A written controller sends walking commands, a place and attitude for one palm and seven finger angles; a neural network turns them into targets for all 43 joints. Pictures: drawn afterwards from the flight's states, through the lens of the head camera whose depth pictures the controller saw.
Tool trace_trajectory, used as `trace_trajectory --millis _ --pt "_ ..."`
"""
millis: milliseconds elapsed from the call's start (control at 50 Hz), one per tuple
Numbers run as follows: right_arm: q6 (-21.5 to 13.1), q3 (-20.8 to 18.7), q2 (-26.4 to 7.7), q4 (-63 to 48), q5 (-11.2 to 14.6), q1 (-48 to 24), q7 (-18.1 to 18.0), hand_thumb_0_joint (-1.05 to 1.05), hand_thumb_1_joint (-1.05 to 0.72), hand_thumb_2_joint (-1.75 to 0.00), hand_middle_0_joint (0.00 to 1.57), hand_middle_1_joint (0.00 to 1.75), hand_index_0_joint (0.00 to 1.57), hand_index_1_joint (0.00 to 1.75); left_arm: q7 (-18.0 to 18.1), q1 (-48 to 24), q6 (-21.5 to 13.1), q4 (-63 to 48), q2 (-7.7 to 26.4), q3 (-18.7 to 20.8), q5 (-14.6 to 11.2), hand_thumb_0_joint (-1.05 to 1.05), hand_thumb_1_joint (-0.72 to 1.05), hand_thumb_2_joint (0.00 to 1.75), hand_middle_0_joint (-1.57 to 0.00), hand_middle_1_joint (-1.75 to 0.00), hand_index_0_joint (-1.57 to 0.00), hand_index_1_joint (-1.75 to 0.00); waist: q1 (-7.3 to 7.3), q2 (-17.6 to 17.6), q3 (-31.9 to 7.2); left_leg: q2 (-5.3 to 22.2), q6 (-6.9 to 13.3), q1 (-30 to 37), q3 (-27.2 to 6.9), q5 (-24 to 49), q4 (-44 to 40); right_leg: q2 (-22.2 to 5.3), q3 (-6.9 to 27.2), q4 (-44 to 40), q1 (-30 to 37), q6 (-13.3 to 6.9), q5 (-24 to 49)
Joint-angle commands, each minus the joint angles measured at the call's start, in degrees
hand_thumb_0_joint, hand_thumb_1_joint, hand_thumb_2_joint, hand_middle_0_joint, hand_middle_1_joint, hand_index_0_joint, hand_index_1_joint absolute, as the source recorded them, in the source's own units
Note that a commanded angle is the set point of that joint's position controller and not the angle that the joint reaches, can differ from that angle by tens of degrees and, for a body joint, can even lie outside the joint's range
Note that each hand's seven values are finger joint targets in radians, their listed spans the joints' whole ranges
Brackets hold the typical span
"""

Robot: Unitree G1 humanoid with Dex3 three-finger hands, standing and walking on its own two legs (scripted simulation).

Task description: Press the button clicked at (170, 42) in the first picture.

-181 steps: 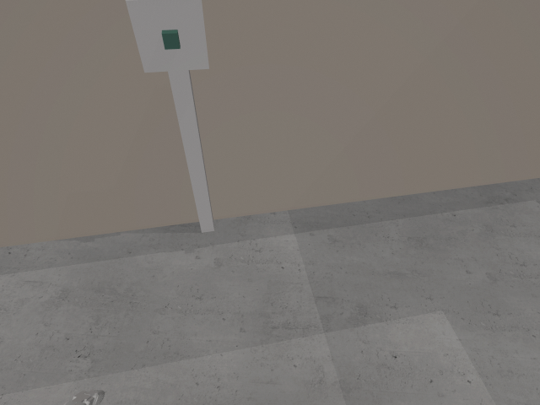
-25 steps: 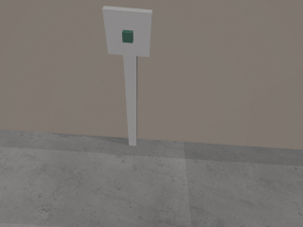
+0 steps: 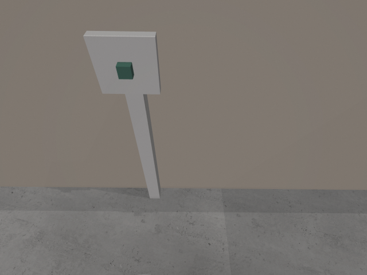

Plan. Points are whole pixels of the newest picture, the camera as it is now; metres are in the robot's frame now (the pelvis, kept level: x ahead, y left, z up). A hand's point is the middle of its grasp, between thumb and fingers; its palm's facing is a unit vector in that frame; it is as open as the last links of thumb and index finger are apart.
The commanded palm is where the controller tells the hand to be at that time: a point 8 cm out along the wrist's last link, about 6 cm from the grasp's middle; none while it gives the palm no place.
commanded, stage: take the last steps up to it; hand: left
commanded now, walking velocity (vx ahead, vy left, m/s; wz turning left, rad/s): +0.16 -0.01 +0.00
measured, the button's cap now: (125, 70) +0.60 +0.19 +0.13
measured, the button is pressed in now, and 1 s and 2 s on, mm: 0 0 0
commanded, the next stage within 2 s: come to a stop and stand still in 0.02 s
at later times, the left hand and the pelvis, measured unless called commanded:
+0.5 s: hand out of the picture +0.11 +0.22 -0.17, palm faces -0.03 -0.98 -0.20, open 7.3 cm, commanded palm none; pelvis +0.08 +0.03 +0.01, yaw -4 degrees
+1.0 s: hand out of the picture +0.09 +0.15 -0.17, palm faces -0.02 -0.98 -0.19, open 7.2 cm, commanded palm none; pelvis +0.04 -0.03 +0.01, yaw -4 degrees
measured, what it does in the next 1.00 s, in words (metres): steps on the spot: left foot, then right foot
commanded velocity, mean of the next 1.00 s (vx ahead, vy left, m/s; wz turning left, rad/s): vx -0.08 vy -0.04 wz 0.00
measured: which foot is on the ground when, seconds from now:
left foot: up 0.00-0.18, down 0.20-0.70, up 0.72-0.88, down 0.90-1.00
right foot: down 0.00-0.22, up 0.24-0.66, down 0.68-1.00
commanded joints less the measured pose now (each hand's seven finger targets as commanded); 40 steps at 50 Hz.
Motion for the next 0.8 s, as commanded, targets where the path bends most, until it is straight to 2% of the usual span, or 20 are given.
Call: trace_trajectory --millis 0,100,140,160,180,200,220,260,300,360,420,560,600,620,640,660,680,700,740,780 --pt "-0.48 0.38 0.83 -4.32 -0.18 1.60 0.50 0.00 -0.90 -0.90 0.20 0.30 0.20 0.30 0.13 5.08 0.12 0.45 5.93 0.19 0.27 0.00 0.90 0.90 -0.20 -0.30 -0.20 -0.30 -0.18 -8.66 0.94 2.42 -1.24 -1.85 1.19 3.33 -12.08 -13.86 10.53 -19.87 -2.96 -6.90 5.09" --pt "-1.51 0.52 -0.10 -5.69 -0.02 -1.02 0.86 0.00 -0.90 -0.90 0.20 0.30 0.20 0.30 -0.27 5.85 0.55 1.33 7.95 0.76 -0.01 0.00 0.90 0.90 -0.20 -0.30 -0.20 -0.30 0.25 -8.68 0.48 0.55 -1.59 3.25 3.67 8.37 -27.50 -12.20 9.78 -16.80 -0.46 -6.36 1.03" --pt "-2.09 1.07 -0.64 -3.83 0.14 1.11 0.17 0.00 -0.90 -0.90 0.20 0.30 0.20 0.30 0.01 4.70 1.40 1.62 5.83 0.11 -0.61 0.00 0.90 0.90 -0.20 -0.30 -0.20 -0.30 -1.10 -4.93 0.10 -0.10 -2.41 12.65 3.72 17.75 -38.42 -8.43 6.77 -10.33 -2.86 -3.16 5.00" --pt "-2.59 0.89 -3.16 -3.02 0.22 3.35 -0.30 0.00 -0.90 -0.90 0.20 0.30 0.20 0.30 0.08 6.37 1.91 1.86 3.76 -0.48 -0.68 0.00 0.90 0.90 -0.20 -0.30 -0.20 -0.30 -0.95 2.83 -2.15 3.64 -1.59 17.04 -1.42 28.77 -41.19 -4.98 5.36 -4.30 -3.18 -0.61 4.47" --pt "-2.61 0.71 -6.73 -3.50 0.01 2.60 -0.90 0.00 -0.90 -0.90 0.20 0.30 0.20 0.30 0.36 9.15 2.50 1.78 1.84 -0.95 -1.06 0.00 0.90 0.90 -0.20 -0.30 -0.20 -0.30 0.45 9.60 -2.35 11.41 2.14 15.58 -8.19 39.53 -43.63 -2.57 4.03 -2.49 -2.59 2.24 -3.44" --pt "-2.14 0.64 -7.99 -3.62 0.24 0.21 -1.42 0.00 -0.90 -0.90 0.20 0.30 0.20 0.30 0.71 10.47 3.16 2.69 2.16 -1.04 -1.05 0.00 0.90 0.90 -0.20 -0.30 -0.20 -0.30 0.86 12.34 -2.46 14.82 5.08 12.16 -10.90 42.60 -46.81 -1.24 2.96 1.38 1.16 3.39 -9.45" --pt "-1.80 0.64 -8.20 -3.80 0.34 -1.52 -2.12 0.00 -0.90 -0.90 0.20 0.30 0.20 0.30 0.85 10.03 3.93 2.97 2.87 -1.09 -0.92 0.00 0.90 0.90 -0.20 -0.30 -0.20 -0.30 0.81 14.62 -1.05 15.46 6.78 11.24 -12.28 46.32 -48.93 -1.19 4.35 6.98 0.12 3.61 -13.74" --pt "-1.31 0.37 -7.92 -4.11 0.51 -2.98 -3.19 0.00 -0.90 -0.90 0.20 0.30 0.20 0.30 0.84 9.03 4.71 2.52 4.38 -0.84 -0.49 0.00 0.90 0.90 -0.20 -0.30 -0.20 -0.30 0.85 11.72 0.79 16.44 9.16 13.12 -10.92 59.73 -47.25 -2.27 7.47 16.11 -4.78 3.32 -16.85" --pt "-0.61 -0.86 -9.23 -4.85 0.30 -2.97 -3.53 0.00 -0.90 -0.90 0.20 0.30 0.20 0.30 0.79 7.91 5.22 1.34 4.98 0.06 -0.31 0.00 0.90 0.90 -0.20 -0.30 -0.20 -0.30 -0.06 7.57 -3.34 17.20 10.45 18.22 -8.64 66.15 -44.58 -1.85 9.03 22.62 -7.81 3.46 -17.07" --pt "0.02 -1.83 -10.13 -6.32 0.31 -4.78 -3.57 0.00 -0.90 -0.90 0.20 0.30 0.20 0.30 0.54 6.63 5.88 -0.64 5.20 1.16 -0.13 0.00 0.90 0.90 -0.20 -0.30 -0.20 -0.30 -0.16 3.90 -7.61 17.06 10.54 21.40 -5.55 61.72 -43.47 -0.52 10.68 30.87 -12.19 3.87 -14.35" --pt "0.08 -2.04 -9.52 -7.59 0.19 -7.55 -3.19 0.00 -0.90 -0.90 0.20 0.30 0.20 0.30 0.33 6.01 6.84 -2.33 4.89 1.70 -0.13 0.00 0.90 0.90 -0.20 -0.30 -0.20 -0.30 0.45 5.88 -8.42 15.87 9.70 17.89 -3.07 51.30 -44.73 -0.49 11.27 31.93 -11.66 4.39 -11.68" --pt "0.90 -2.66 -9.81 -8.06 -0.47 -9.50 -1.51 0.00 -0.90 -0.90 0.20 0.30 0.20 0.30 0.04 4.70 6.25 -3.70 3.78 0.87 -0.06 0.00 0.90 0.90 -0.20 -0.30 -0.20 -0.30 0.43 10.91 -4.09 14.04 7.74 7.45 -5.30 20.01 -48.82 -0.97 6.73 10.76 -1.58 2.78 -11.53" --pt "1.37 -2.69 -9.96 -8.34 -0.16 -10.54 -1.10 0.00 -0.90 -0.90 0.20 0.30 0.20 0.30 0.06 9.41 5.59 -2.04 4.05 0.73 0.05 0.00 0.90 0.90 -0.20 -0.30 -0.20 -0.30 2.76 6.72 -4.56 11.41 4.86 3.02 -3.46 9.14 -46.01 -0.27 4.68 -0.84 6.06 2.67 -2.42" --pt "1.57 -2.47 -8.14 -8.50 0.19 -9.37 -0.86 0.00 -0.90 -0.90 0.20 0.30 0.20 0.30 0.22 10.39 5.11 -1.67 5.61 0.79 0.42 0.00 0.90 0.90 -0.20 -0.30 -0.20 -0.30 2.83 1.13 -3.35 7.48 2.38 0.06 -0.84 4.48 -41.73 -1.49 5.88 -7.77 8.48 2.67 0.73" --pt "2.04 -1.72 -4.10 -9.09 0.76 -7.42 -0.57 0.00 -0.90 -0.90 0.20 0.30 0.20 0.30 0.51 7.60 4.28 -2.75 9.61 0.87 0.84 0.00 0.90 0.90 -0.20 -0.30 -0.20 -0.30 1.12 -11.17 -0.59 1.90 -1.33 -3.39 2.93 -2.18 -33.03 -11.35 19.03 -16.74 3.94 -0.88 -4.97" --pt "2.55 -0.91 -2.24 -10.21 0.69 -8.94 0.05 0.00 -0.90 -0.90 0.20 0.30 0.20 0.30 0.68 3.31 4.35 -4.48 12.46 0.88 0.54 0.00 0.90 0.90 -0.20 -0.30 -0.20 -0.30 0.96 -14.99 1.87 -0.57 -1.80 -1.72 1.71 -5.04 -26.85 -17.62 24.62 -22.23 -5.24 -4.77 -10.80" --pt "3.02 -1.02 -3.07 -10.60 0.42 -10.42 0.08 0.00 -0.90 -0.90 0.20 0.30 0.20 0.30 0.73 1.34 4.23 -5.23 12.77 1.04 0.53 0.00 0.90 0.90 -0.20 -0.30 -0.20 -0.30 1.79 -15.07 1.63 -0.69 -1.11 -0.02 -0.47 -4.91 -22.23 -16.87 24.90 -23.05 -8.94 -6.56 -14.03" --pt "3.16 -0.98 -3.50 -9.97 0.25 -9.72 -0.03 0.00 -0.90 -0.90 0.20 0.30 0.20 0.30 0.86 -0.50 4.03 -5.05 12.19 1.11 0.42 0.00 0.90 0.90 -0.20 -0.30 -0.20 -0.30 1.18 -18.66 2.56 -0.95 -0.53 -0.12 -1.88 -2.95 -19.49 -14.99 24.22 -22.43 -9.79 -6.81 -13.76" --pt "2.76 -1.14 -3.92 -7.37 0.33 -4.89 -0.08 0.00 -0.90 -0.90 0.20 0.30 0.20 0.30 0.73 -3.71 4.08 -5.09 9.75 0.68 0.28 0.00 0.90 0.90 -0.20 -0.30 -0.20 -0.30 -0.92 -14.92 1.62 -1.64 -0.50 1.35 -1.64 1.18 -16.53 -11.22 17.28 -19.28 -7.97 -5.91 -8.87" --pt "2.13 -0.58 -3.01 -6.31 0.42 -3.59 -0.27 0.00 -0.90 -0.90 0.20 0.30 0.20 0.30 0.75 -2.47 3.88 -4.51 8.74 0.52 0.11 0.00 0.90 0.90 -0.20 -0.30 -0.20 -0.30 -0.46 -11.34 0.56 -1.52 -1.02 3.02 -0.85 2.06 -20.68 -10.09 15.24 -16.91 -5.47 -5.45 -4.21"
